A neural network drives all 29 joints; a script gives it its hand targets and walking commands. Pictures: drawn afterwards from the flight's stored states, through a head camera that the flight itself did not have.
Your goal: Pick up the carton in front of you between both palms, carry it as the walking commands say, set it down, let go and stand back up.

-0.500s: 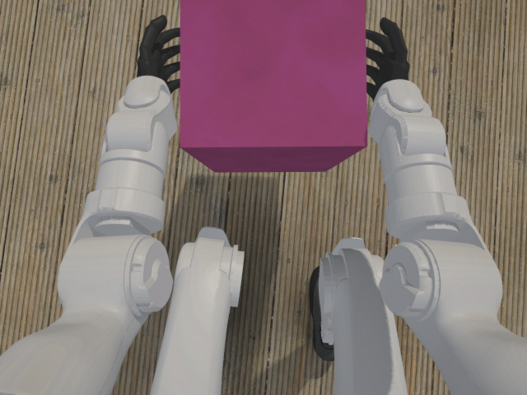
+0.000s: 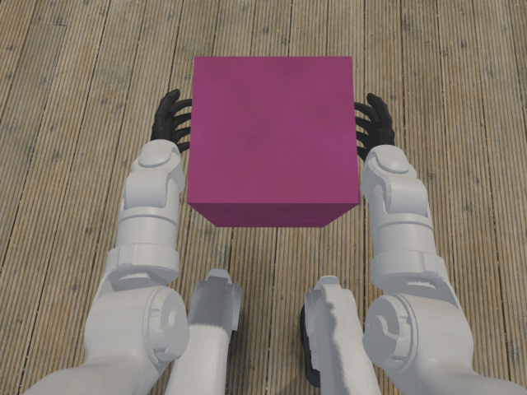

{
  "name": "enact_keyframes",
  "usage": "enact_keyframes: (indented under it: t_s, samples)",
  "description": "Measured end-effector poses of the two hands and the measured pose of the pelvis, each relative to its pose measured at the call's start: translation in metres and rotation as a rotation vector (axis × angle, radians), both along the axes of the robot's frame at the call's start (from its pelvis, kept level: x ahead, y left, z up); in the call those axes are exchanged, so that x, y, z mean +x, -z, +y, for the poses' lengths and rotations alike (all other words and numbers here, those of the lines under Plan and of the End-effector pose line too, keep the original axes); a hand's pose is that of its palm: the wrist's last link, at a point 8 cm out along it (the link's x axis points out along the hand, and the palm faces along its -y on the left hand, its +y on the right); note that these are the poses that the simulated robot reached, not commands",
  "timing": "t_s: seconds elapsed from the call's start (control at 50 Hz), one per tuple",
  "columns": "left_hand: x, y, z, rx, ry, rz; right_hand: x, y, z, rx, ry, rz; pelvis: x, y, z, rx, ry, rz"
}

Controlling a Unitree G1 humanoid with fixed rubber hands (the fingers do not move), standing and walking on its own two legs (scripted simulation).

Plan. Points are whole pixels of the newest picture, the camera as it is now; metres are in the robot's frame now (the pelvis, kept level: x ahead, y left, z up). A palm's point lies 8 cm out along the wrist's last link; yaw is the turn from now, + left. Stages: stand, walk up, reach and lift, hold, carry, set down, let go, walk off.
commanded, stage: reach and lift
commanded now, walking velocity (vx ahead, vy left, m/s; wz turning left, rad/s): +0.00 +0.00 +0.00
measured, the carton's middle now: (270, 158) +0.49 +0.02 -0.12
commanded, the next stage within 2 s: hold in 2.00 s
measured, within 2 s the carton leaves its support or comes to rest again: neither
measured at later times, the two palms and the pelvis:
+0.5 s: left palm (119, 124) +0.42 +0.16 +0.12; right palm (452, 137) +0.42 -0.14 +0.12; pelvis +0.05 +0.00 +0.14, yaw +0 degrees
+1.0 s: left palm out of the picture +0.37 +0.16 +0.26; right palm out of the picture +0.38 -0.14 +0.26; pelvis +0.08 +0.00 +0.24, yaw +1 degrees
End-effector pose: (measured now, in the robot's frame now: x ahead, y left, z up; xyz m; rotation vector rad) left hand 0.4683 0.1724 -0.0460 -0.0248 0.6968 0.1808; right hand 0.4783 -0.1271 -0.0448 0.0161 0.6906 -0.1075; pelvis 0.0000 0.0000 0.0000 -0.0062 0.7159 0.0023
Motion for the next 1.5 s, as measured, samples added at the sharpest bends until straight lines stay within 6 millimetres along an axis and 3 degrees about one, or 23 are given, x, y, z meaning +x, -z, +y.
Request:
enact_keyframes:
  t_s: [0.66, 0.82, 0.98, 1.08, 1.28, 1.5]
  samples:
    - [-0.064, -0.21, -0.012, -0.013, 0.011, 0.003, -0.071, -0.209, -0.012, -0.001, 0.018, 0.004, 0.066, -0.183, 0.001, 0.005, -0.007, -0.404]
    - [-0.079, -0.257, -0.015, -0.01, 0.014, -0.004, -0.086, -0.257, -0.015, -0.007, 0.015, -0.003, 0.079, -0.217, 0.001, 0.008, -0.008, -0.549]
    - [-0.093, -0.299, -0.017, 0.003, 0.022, -0.03, -0.1, -0.298, -0.017, -0.016, 0.003, -0.028, 0.083, -0.237, 0.0, 0.01, -0.012, -0.693]
    - [-0.098, -0.31, -0.018, 0.015, 0.034, -0.018, -0.105, -0.31, -0.019, -0.027, -0.003, -0.016, 0.078, -0.241, 0.0, 0.011, -0.011, -0.755]
    - [-0.101, -0.309, -0.017, 0.015, 0.033, 0.0, -0.108, -0.308, -0.017, -0.029, -0.007, 0.002, 0.068, -0.24, -0.001, 0.012, -0.014, -0.786]
    - [-0.095, -0.316, -0.017, 0.016, 0.036, -0.013, -0.102, -0.315, -0.017, -0.03, -0.005, -0.011, 0.075, -0.244, 0.001, 0.011, -0.011, -0.785]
